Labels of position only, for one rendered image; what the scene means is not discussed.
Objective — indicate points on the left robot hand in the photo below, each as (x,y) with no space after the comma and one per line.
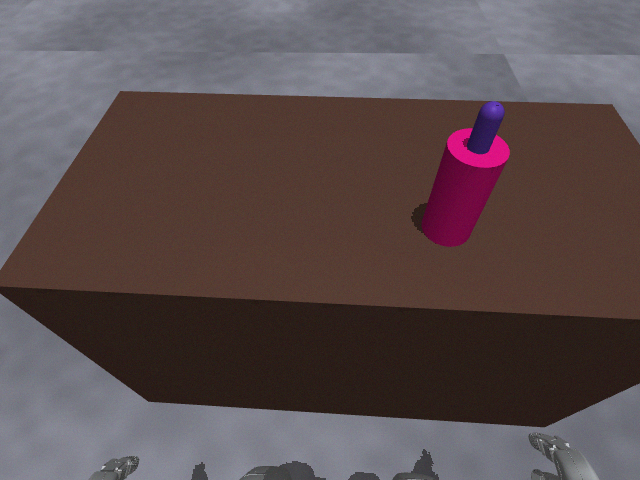
(117,469)

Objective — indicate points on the bottle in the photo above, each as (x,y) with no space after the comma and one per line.
(471,164)

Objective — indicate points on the right robot hand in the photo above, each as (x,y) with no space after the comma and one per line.
(570,463)

